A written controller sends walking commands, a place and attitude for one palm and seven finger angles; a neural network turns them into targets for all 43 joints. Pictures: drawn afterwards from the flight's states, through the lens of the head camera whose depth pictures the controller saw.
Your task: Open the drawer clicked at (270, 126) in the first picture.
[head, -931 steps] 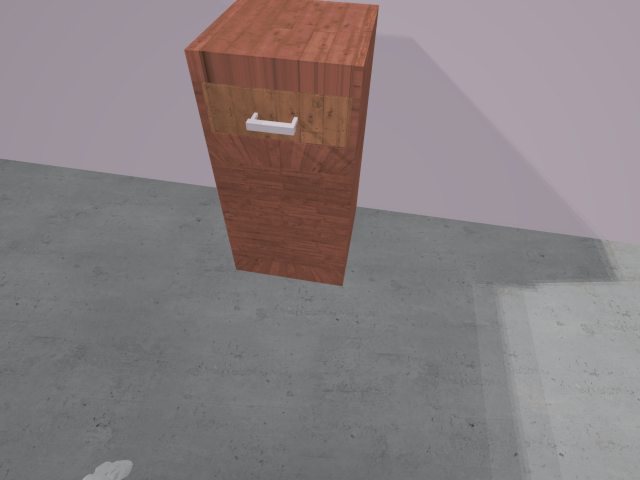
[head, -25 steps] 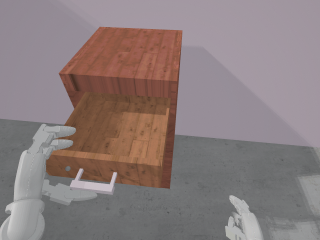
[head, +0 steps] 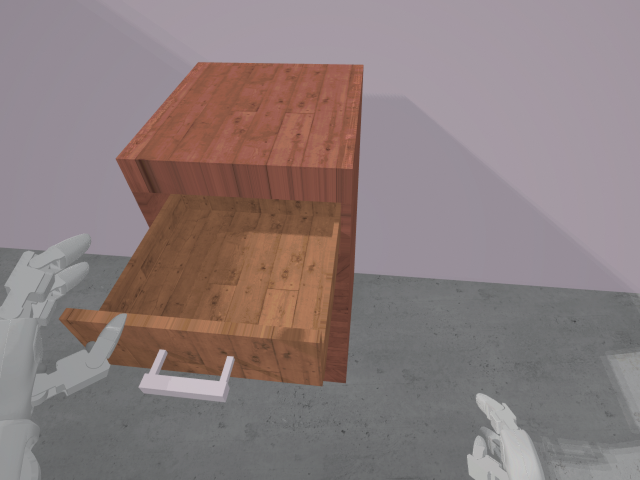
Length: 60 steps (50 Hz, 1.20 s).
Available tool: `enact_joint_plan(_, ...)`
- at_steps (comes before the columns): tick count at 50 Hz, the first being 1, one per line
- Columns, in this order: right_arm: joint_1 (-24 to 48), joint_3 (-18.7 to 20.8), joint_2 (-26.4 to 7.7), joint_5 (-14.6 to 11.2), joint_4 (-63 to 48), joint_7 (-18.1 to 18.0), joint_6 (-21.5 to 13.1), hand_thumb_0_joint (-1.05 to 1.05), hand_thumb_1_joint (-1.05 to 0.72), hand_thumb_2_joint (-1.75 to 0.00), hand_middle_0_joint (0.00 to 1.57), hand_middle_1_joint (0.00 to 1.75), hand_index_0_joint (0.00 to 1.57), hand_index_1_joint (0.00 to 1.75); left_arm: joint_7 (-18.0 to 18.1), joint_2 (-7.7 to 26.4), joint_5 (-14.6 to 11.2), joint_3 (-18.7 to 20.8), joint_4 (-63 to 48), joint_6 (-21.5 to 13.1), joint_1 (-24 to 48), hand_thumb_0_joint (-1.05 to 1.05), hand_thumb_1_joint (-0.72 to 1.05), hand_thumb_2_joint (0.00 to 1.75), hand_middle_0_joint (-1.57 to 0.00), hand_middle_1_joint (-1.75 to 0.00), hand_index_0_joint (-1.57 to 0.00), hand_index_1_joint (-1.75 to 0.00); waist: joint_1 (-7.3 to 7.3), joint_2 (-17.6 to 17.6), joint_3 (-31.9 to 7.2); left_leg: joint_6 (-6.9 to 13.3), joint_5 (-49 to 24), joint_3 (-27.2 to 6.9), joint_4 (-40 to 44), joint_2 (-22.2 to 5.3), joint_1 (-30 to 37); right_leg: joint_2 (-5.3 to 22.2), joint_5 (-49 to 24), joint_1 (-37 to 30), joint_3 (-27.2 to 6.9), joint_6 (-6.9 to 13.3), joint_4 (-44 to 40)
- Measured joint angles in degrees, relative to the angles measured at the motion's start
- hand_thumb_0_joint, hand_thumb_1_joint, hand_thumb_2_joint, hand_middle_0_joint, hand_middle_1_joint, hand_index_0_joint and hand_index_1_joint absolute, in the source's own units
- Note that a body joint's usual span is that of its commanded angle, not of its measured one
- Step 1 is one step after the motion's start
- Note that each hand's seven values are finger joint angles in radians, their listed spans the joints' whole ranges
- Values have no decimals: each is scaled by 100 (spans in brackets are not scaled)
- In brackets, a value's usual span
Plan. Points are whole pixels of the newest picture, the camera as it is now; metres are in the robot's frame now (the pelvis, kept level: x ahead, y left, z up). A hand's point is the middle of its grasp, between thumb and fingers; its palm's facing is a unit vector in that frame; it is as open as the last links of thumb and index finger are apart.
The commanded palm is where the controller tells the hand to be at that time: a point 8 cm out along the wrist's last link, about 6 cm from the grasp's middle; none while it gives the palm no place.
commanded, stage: draw the hand back to the body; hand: left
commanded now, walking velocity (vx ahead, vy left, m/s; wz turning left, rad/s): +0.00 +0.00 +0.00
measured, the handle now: (189, 373) +0.26 +0.24 -0.07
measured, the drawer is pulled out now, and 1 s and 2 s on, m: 0.29 0.29 0.29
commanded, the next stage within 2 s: step back with the hand held close in 0.28 s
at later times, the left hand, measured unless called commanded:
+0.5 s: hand (78, 361) +0.17 +0.24 +0.16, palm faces +0.40 -0.80 -0.45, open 7.4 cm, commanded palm +0.11 +0.28 +0.17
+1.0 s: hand (18, 448) +0.10 +0.25 +0.16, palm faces +0.45 -0.78 -0.44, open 7.4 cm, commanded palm +0.04 +0.29 +0.17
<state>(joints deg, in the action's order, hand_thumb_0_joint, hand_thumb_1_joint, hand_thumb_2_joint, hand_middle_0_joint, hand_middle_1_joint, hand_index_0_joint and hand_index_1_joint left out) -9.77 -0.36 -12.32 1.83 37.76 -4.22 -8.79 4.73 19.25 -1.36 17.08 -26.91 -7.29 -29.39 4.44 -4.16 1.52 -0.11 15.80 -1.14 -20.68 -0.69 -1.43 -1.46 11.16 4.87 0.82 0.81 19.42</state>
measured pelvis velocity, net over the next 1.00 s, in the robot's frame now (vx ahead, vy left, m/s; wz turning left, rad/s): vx -0.08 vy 0.00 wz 0.02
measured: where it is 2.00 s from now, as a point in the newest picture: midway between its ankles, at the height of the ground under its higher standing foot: outside the picture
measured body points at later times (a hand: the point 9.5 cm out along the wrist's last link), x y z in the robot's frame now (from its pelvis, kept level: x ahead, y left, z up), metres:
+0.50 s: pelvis -0.02 +0.00 +0.00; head -0.02 -0.01 +0.45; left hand +0.14 +0.28 +0.19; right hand +0.17 -0.22 -0.08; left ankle -0.05 +0.12 -0.75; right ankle +0.00 -0.11 -0.75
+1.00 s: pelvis -0.08 +0.00 -0.02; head -0.08 +0.02 +0.43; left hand +0.07 +0.29 +0.18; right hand +0.10 -0.21 -0.08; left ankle -0.05 +0.12 -0.75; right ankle -0.08 -0.11 -0.75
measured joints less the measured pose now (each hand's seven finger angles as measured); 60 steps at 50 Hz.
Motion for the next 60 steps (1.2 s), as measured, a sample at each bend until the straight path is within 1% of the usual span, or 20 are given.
enact_joint_plan(4,32,-19,38,-10,-25,0,7,1,-90,-90,20,30,20,30,7,-30,-25,43,35,-10,2,0,60,77,-23,-49,-23,-49,10,-1,-5,0,-30,-10,12,9,-8,10,-16,12,11,2,6)
enact_joint_plan(9,32,-46,66,-8,-24,-2,8,1,-90,-90,20,30,20,30,2,-107,-32,-41,77,13,-9,0,75,84,-22,-39,-22,-39,25,12,3,-3,-53,-21,-1,9,-14,11,-44,6,23,6,2)
enact_joint_plan(16,-36,-66,77,-9,-7,-18,-16,1,-90,-90,20,30,21,30,28,-95,-25,-72,83,37,-16,1,86,89,-21,-32,-21,-32,14,35,14,-10,-67,-23,-36,4,-13,6,-75,-10,26,13,5)
enact_joint_plan(20,-65,-58,73,-17,10,-22,-34,1,-90,-90,20,30,21,30,43,-79,-30,-48,70,0,-2,1,88,89,-21,-31,-21,-31,-10,35,26,-7,-78,-19,-52,9,-22,11,-89,-1,23,10,18)
enact_joint_plan(24,-36,-97,21,-47,-204,-8,158,1,-90,-90,20,30,21,30,68,-51,39,188,-19,-230,-73,1,89,90,-21,-30,-21,-30,-183,48,-61,8,-36,-83,-326,-13,-515,-11,-159,351,89,4,33)
enact_joint_plan(27,5,-39,-37,-50,-361,-11,251,1,-90,-90,20,30,21,30,109,-27,78,256,-193,-350,-207,1,89,90,-21,-30,-21,-30,-273,90,-24,25,-44,-57,-456,4,-845,5,-219,661,64,-17,98)
enact_joint_plan(33,-53,139,-80,-65,-588,-64,406,1,-90,-90,20,30,21,30,172,143,79,189,-563,-360,-604,1,89,90,-21,-30,-21,-30,-450,256,36,91,-81,-33,-643,152,-1237,154,-158,1119,39,-99,448)
enact_joint_plan(36,-87,189,-36,-86,-657,-86,444,1,-90,-90,20,30,21,30,210,263,35,247,-737,-350,-761,1,89,90,-21,-30,-21,-30,-516,358,38,112,-49,-45,-838,207,-1412,209,-101,1294,52,-116,669)
enact_joint_plan(41,-135,167,100,-123,-681,-91,411,1,-90,-90,20,30,20,30,266,413,-31,436,-945,-405,-905,1,89,90,-22,-30,-21,-30,-504,573,-15,146,-43,-1,-1063,275,-1580,276,-61,1512,7,-147,985)
enact_joint_plan(43,-169,116,167,-96,-691,-94,360,1,-90,-90,20,30,20,30,304,453,-17,500,-985,-438,-897,1,89,90,-22,-30,-21,-30,-465,664,-51,156,-70,31,-1099,301,-1608,299,-37,1595,-29,-147,1128)
enact_joint_plan(45,-230,55,237,-30,-695,-103,283,1,-90,-90,20,30,20,30,353,459,41,534,-983,-474,-836,1,89,90,-21,-30,-21,-30,-442,725,-109,157,-98,19,-1147,322,-1656,268,192,1613,-86,-119,1419)
enact_joint_plan(47,-302,-2,288,58,-662,-111,192,1,-90,-90,20,30,21,30,417,397,115,524,-938,-509,-727,1,89,90,-21,-30,-21,-30,-419,725,-222,137,-124,-36,-1211,314,-1774,176,547,1520,-116,-93,1697)
enact_joint_plan(49,-340,-54,308,99,-619,-96,116,1,-90,-90,20,30,21,30,489,279,147,509,-876,-545,-637,1,89,90,-21,-30,-21,-30,-382,697,-345,97,-137,-70,-1318,293,-1966,95,840,1310,-150,-24,1590)
enact_joint_plan(50,-300,-69,286,111,-569,-84,97,1,-90,-90,20,30,21,30,513,167,153,475,-828,-551,-577,1,89,90,-21,-30,-21,-30,-345,602,-350,68,-139,-89,-1389,215,-2063,11,882,1320,-143,12,1476)
enact_joint_plan(51,-250,-77,254,110,-522,-71,102,1,-90,-90,20,30,21,30,528,63,141,420,-786,-539,-522,1,89,90,-21,-30,-21,-30,-341,492,-320,38,-154,-130,-1439,133,-2131,-73,722,1339,-108,40,1394)
enact_joint_plan(53,-189,-58,198,9,-440,-11,131,1,-90,-90,20,30,21,30,494,-52,87,285,-716,-521,-429,1,89,90,-21,-30,-21,-30,-375,384,-235,23,-51,-159,-1672,88,-2211,-125,428,1343,-47,75,1299)
enact_joint_plan(56,-241,6,149,-121,-324,44,204,1,-90,-90,20,30,21,30,373,-64,44,100,-658,-469,-394,1,89,90,-21,-30,-21,-30,-438,487,-243,44,513,-54,-2165,204,-2142,10,319,1344,-37,65,1205)
enact_joint_plan(57,-265,8,139,-135,-316,45,238,1,-90,-90,20,30,21,30,348,-42,41,96,-679,-460,-451,1,89,90,-21,-30,-21,-30,-476,540,-266,59,501,11,-2007,196,-2003,53,287,1360,-42,50,1177)
enact_joint_plan(59,-313,8,81,-148,-387,22,274,1,-90,-90,20,30,21,30,330,38,32,144,-774,-461,-603,1,89,90,-21,-30,-21,-30,-565,536,-294,76,60,82,-1163,66,-1601,57,242,1468,3,9,1213)
enact_joint_plan(60,-286,40,94,-143,-381,-4,276,1,-90,-90,20,30,21,30,329,122,40,193,-789,-469,-612,1,89,90,-21,-30,-21,-30,-597,595,-253,27,-42,103,-1001,95,-1590,109,235,1554,8,-15,1286)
